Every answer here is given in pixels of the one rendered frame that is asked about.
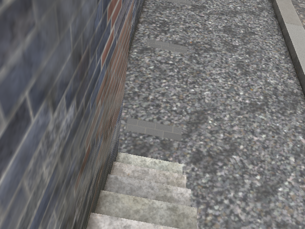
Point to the stairs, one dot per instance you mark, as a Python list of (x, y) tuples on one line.
[(144, 193)]

